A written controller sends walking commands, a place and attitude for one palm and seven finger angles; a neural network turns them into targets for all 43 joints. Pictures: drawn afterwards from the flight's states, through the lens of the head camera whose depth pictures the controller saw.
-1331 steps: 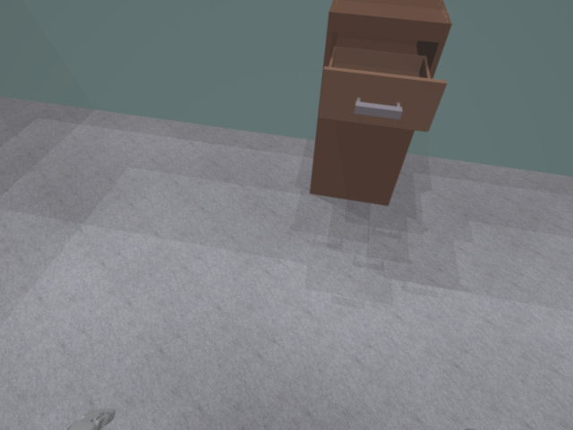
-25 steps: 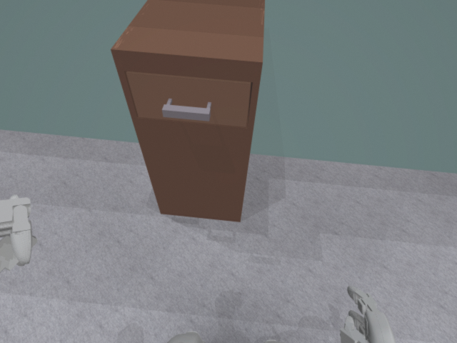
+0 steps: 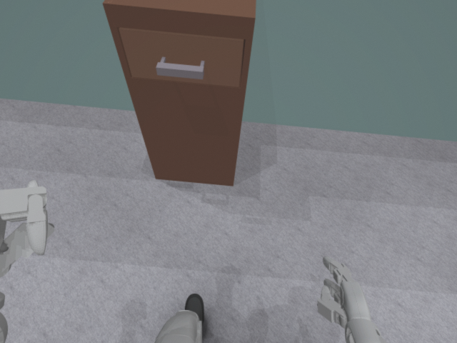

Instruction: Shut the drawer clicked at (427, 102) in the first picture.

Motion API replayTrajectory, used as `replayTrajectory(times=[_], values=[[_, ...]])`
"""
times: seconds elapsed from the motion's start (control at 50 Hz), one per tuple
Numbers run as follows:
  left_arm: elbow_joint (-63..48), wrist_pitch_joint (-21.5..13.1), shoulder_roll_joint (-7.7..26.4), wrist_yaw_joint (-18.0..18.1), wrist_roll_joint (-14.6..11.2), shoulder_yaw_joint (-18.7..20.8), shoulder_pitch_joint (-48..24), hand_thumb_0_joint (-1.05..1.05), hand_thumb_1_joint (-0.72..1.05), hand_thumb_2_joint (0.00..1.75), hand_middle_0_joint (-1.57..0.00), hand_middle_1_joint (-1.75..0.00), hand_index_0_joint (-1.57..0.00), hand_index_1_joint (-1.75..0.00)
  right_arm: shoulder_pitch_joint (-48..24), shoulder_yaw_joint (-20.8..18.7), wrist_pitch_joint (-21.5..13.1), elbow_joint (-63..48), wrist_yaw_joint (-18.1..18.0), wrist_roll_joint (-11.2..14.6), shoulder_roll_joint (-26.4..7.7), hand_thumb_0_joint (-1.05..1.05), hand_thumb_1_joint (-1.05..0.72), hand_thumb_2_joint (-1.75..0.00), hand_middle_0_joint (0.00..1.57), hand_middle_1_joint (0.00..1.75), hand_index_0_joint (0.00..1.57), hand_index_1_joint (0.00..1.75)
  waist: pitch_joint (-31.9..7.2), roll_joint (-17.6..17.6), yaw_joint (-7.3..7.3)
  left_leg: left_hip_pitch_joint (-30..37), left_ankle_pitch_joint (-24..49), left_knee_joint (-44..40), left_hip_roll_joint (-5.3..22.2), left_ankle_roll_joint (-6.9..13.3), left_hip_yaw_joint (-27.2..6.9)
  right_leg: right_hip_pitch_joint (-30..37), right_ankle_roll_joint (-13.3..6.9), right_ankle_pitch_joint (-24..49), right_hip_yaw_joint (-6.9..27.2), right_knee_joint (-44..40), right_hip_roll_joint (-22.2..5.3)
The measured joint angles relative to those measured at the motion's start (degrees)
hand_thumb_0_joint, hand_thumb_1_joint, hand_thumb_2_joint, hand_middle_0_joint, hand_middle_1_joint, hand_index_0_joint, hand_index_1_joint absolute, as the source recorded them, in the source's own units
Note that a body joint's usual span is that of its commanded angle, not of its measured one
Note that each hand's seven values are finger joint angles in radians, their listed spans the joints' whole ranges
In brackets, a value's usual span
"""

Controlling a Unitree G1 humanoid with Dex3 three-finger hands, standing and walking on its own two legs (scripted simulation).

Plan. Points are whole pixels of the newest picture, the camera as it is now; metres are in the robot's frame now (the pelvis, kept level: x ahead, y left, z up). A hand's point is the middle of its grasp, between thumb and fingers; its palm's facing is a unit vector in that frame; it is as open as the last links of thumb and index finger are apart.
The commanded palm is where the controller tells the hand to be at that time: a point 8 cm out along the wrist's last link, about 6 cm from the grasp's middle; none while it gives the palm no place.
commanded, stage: stop stepping back and stand still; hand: left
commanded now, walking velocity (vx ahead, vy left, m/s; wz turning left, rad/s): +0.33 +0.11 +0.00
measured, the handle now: (181, 66) +0.82 +0.23 -0.05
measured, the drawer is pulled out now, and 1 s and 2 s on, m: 0.00 0.00 0.00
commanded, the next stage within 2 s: let the arm hang, fingers relaxed in 0.98 s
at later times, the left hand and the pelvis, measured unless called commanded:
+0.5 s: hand out of the picture +0.18 +0.26 +0.19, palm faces +0.18 -0.90 -0.39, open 3.3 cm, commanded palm +0.12 +0.32 +0.19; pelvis -0.03 +0.05 +0.02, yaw -5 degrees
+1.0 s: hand out of the picture +0.16 +0.30 +0.19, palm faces +0.27 -0.83 -0.49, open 3.3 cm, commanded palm +0.11 +0.35 +0.19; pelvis -0.04 +0.08 +0.01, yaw -4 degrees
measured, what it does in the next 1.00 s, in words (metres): steps on the spot: right foot, then left foot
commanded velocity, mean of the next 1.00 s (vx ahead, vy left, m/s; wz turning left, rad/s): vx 0.10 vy -0.06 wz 0.00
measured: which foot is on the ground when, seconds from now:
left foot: down 0.00-0.58, up 0.60-0.76, down 0.78-1.00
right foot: down 0.00-0.30, up 0.32-0.56, down 0.58-1.00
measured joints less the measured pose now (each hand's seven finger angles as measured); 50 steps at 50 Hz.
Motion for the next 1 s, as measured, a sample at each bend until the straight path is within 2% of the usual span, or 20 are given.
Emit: replayTrajectory(times=[0.06, 0.14, 0.16, 0.22, 0.26, 0.32, 0.38, 0.44, 0.52, 0.56, 0.58, 0.6, 0.64, 0.68, 0.72, 0.78, 0.84, 0.9, 0.96, 1.0], values=[[-2.7, 0.1, 2.9, -1.0, -0.5, 0.8, 1.7, 0.01, 0.89, 0.90, -1.41, -1.60, -1.41, -1.60, 2.9, 0.5, 1.4, -1.1, -0.2, 1.5, 0.3, 0.01, -0.90, -0.90, 0.21, 0.30, 0.21, 0.30, 0.1, -1.0, -2.48, 2.1, 0.3, 0.5, 0.1, -0.2, -0.2, 1.2, 0.0, -0.6, -0.2, 2.8, 0.3], [-3.4, 0.7, 5.1, -1.4, -1.9, 3.4, 8.1, 0.01, 0.89, 0.90, -1.41, -1.60, -1.41, -1.60, 9.3, 0.0, 3.0, -2.4, -1.0, 2.4, -1.6, 0.01, -0.90, -0.90, 0.21, 0.30, 0.21, 0.30, -4.3, -1.8, -5.74, 3.2, -5.3, 5.9, -1.7, -0.6, -1.3, 4.2, -0.3, -3.3, -0.6, 5.0, -1.0], [-2.7, 1.0, 4.9, -1.2, -2.1, 3.6, 9.2, 0.01, 0.89, 0.90, -1.41, -1.60, -1.41, -1.60, 10.8, -0.4, 3.4, -2.3, -1.4, 2.4, -2.6, 0.01, -0.90, -0.90, 0.21, 0.30, 0.21, 0.30, -5.7, -1.5, -5.74, 2.8, -8.8, 8.6, -2.4, -1.2, -2.1, 4.8, -0.2, -3.7, -0.4, 5.1, -1.3], [0.9, 1.5, 2.9, 0.0, -1.8, 3.4, 9.9, 0.01, 0.89, 0.90, -1.41, -1.60, -1.41, -1.60, 14.6, -2.0, 4.1, 0.0, -2.5, 2.5, -5.6, 0.01, -0.90, -0.90, 0.21, 0.30, 0.21, 0.30, -10.2, -0.6, -3.86, 4.0, -15.7, 18.8, -4.2, -2.3, -4.3, 5.9, 0.5, -4.9, 0.9, 5.4, -2.7], [4.6, 2.0, 1.2, 0.9, -1.2, 2.7, 6.8, 0.01, 0.89, 0.90, -1.41, -1.60, -1.41, -1.60, 16.2, -2.7, 3.8, 2.1, -3.3, 2.6, -6.6, 0.01, -0.90, -0.90, 0.21, 0.30, 0.20, 0.30, -11.9, -1.0, -3.47, 6.1, -20.1, 18.9, -5.4, -0.7, -4.4, 6.1, 1.9, -5.1, 0.8, 5.5, -3.9], [11.0, 3.9, -1.8, 1.8, -0.6, 2.2, -2.0, 0.01, 0.89, 0.90, -1.41, -1.60, -1.41, -1.60, 14.4, -2.2, 2.5, 4.0, -3.8, 2.6, -5.8, 0.02, -0.91, -0.90, 0.20, 0.30, 0.20, 0.29, -8.4, -3.8, -2.88, 6.5, -17.0, 17.1, -7.4, 2.0, -2.7, 3.8, 1.8, -5.6, 0.8, 9.5, -6.4], [10.7, 6.2, -3.4, 2.6, -0.6, 1.7, -6.0, 0.01, 0.90, 0.90, -1.41, -1.60, -1.41, -1.60, 10.2, -0.8, -0.5, 2.3, -2.9, 1.9, -3.3, 0.02, -0.91, -0.90, 0.20, 0.30, 0.20, 0.29, -2.4, -4.6, -3.82, 7.8, -12.7, 11.1, -6.9, 1.8, -1.5, -4.0, -0.2, -5.3, 2.0, 19.5, -4.6], [1.8, 6.3, -1.1, 2.0, -0.7, 0.6, -1.5, 0.02, 0.90, 0.90, -1.41, -1.60, -1.41, -1.60, 8.6, 1.2, -2.9, -0.9, -0.7, 1.3, 0.3, 0.02, -0.91, -0.90, 0.20, 0.30, 0.20, 0.30, 0.3, -5.8, -4.93, 10.1, -7.8, 3.1, -5.7, 1.6, -0.9, -9.3, -1.0, -4.6, -0.1, 21.0, -2.6], [-8.4, 4.6, 3.5, 0.9, -0.9, 1.1, 9.7, 0.02, 0.90, 0.90, -1.41, -1.60, -1.40, -1.60, 9.6, 2.9, -3.0, -4.1, 1.1, 0.2, 3.0, 0.01, -0.90, -0.90, 0.21, 0.30, 0.21, 0.30, -1.7, -5.2, -5.53, 11.5, -5.8, -2.3, -4.4, 0.9, -0.2, -9.6, -1.7, -4.5, -5.9, 14.5, -1.3], [-8.7, 5.0, 5.2, 0.9, -1.2, 2.2, 12.8, 0.01, 0.89, 0.90, -1.41, -1.60, -1.40, -1.60, 9.8, 2.9, -1.2, -4.8, 0.8, -0.1, 3.0, 0.01, -0.90, -0.90, 0.21, 0.30, 0.21, 0.30, -3.2, -3.9, -5.30, 10.4, -9.4, -1.0, -4.9, 0.1, -0.2, -7.0, -2.7, -5.2, -7.9, 8.4, -1.1], [-8.2, 5.6, 6.0, 1.2, -1.4, 3.1, 13.4, 0.01, 0.89, 0.90, -1.41, -1.60, -1.40, -1.60, 9.6, 2.8, -0.1, -5.1, 0.5, 0.1, 2.7, 0.01, -0.90, -0.90, 0.21, 0.31, 0.21, 0.30, -3.8, -4.0, -4.79, 8.6, -14.1, 2.2, -5.6, -0.8, 0.3, -5.9, -3.9, -5.7, -7.4, 4.3, -1.5], [-7.1, 6.2, 5.8, 1.3, -1.6, 3.3, 13.0, 0.01, 0.89, 0.90, -1.41, -1.60, -1.41, -1.60, 8.9, 2.5, 1.0, -4.7, 0.1, 0.4, 2.0, 0.01, -0.90, -0.90, 0.21, 0.31, 0.21, 0.30, -4.0, -3.2, -3.87, 6.0, -18.9, 8.1, -5.9, -1.7, -0.2, -6.4, -4.5, -1.5, -7.1, 3.3, -1.8], [-4.2, 7.5, 4.5, 1.4, -2.1, 3.2, 10.7, 0.01, 0.89, 0.90, -1.41, -1.60, -1.41, -1.60, 7.8, 2.0, 2.8, -2.2, -0.7, 0.5, 0.6, 0.01, -0.90, -0.90, 0.21, 0.31, 0.21, 0.30, -4.3, -2.5, -1.94, 2.3, -22.4, 21.9, -6.7, -2.6, -1.8, -7.1, -4.5, 8.2, -6.8, 3.4, -3.1], [-0.3, 7.8, 2.7, 1.7, -1.9, 3.2, 7.8, 0.01, 0.89, 0.90, -1.41, -1.60, -1.41, -1.60, 8.3, 1.6, 3.6, 0.4, -1.0, 0.9, -0.4, 0.01, -0.90, -0.90, 0.21, 0.31, 0.21, 0.30, -5.5, -2.7, -1.08, 2.3, -22.3, 27.3, -6.4, -2.5, -2.3, -6.9, -3.0, 9.2, -6.8, 3.9, -4.2], [3.2, 8.6, 0.3, 2.3, -1.6, 2.6, 5.0, 0.01, 0.89, 0.90, -1.41, -1.60, -1.41, -1.60, 9.9, 1.5, 3.7, 1.7, -1.4, 1.3, -1.1, 0.01, -0.90, -0.90, 0.21, 0.31, 0.21, 0.30, -7.2, -3.4, -0.78, 5.9, -22.9, 23.7, -5.2, -1.8, -2.3, -6.8, -1.8, 7.4, -7.1, 4.9, -5.3], [6.0, 9.7, -4.3, 3.0, -0.9, -0.3, 0.9, 0.01, 0.89, 0.90, -1.41, -1.60, -1.41, -1.60, 11.6, 0.8, 2.1, 1.8, -2.5, 1.5, -3.4, 0.01, -0.90, -0.90, 0.21, 0.31, 0.21, 0.30, -7.8, -2.3, -1.65, 12.7, -22.0, 12.8, -3.3, -1.0, -3.4, -8.2, -0.7, 4.1, -8.8, 9.9, -6.0], [6.6, 10.3, -6.1, 3.0, 0.0, -2.4, -1.8, 0.01, 0.90, 0.90, -1.41, -1.60, -1.41, -1.60, 9.7, 0.7, 1.1, 2.2, -2.8, 1.6, -2.6, 0.01, -0.90, -0.90, 0.21, 0.30, 0.21, 0.30, -4.5, -4.7, -2.11, 13.2, -19.9, 13.6, -5.1, -0.9, -2.0, -11.3, -0.5, -0.4, -4.8, 17.7, -6.1], [3.2, 10.0, -3.3, 2.3, 0.5, -2.3, -0.6, 0.02, 0.90, 0.90, -1.41, -1.60, -1.41, -1.60, 9.1, 1.4, -0.5, 0.8, -1.6, 1.2, -0.3, 0.01, -0.90, -0.90, 0.21, 0.30, 0.20, 0.30, -2.2, -6.0, -3.66, 14.5, -18.1, 10.1, -5.5, -1.0, -1.8, -13.8, -0.7, -1.7, -3.9, 20.9, -4.7], [-2.4, 8.4, 1.2, 2.3, 0.4, 0.5, 4.0, 0.02, 0.90, 0.90, -1.41, -1.60, -1.41, -1.60, 10.0, 2.3, -1.2, -1.6, -0.3, 1.1, 1.1, 0.01, -0.90, -0.90, 0.21, 0.30, 0.21, 0.30, -1.4, -5.4, -4.29, 14.6, -16.8, 8.2, -4.6, -1.6, -2.0, -11.7, -0.9, 0.6, -5.6, 12.5, -3.9], [-4.6, 6.8, 3.4, 2.3, 0.2, 2.7, 7.0, 0.02, 0.90, 0.90, -1.41, -1.60, -1.41, -1.60, 10.2, 2.4, -0.7, -2.7, 0.3, 1.2, 1.2, 0.01, -0.90, -0.90, 0.21, 0.30, 0.21, 0.30, -1.3, -4.4, -4.09, 13.0, -18.4, 10.3, -4.1, -2.0, -2.1, -10.6, -1.9, 7.2, -5.8, 7.3, -3.4]])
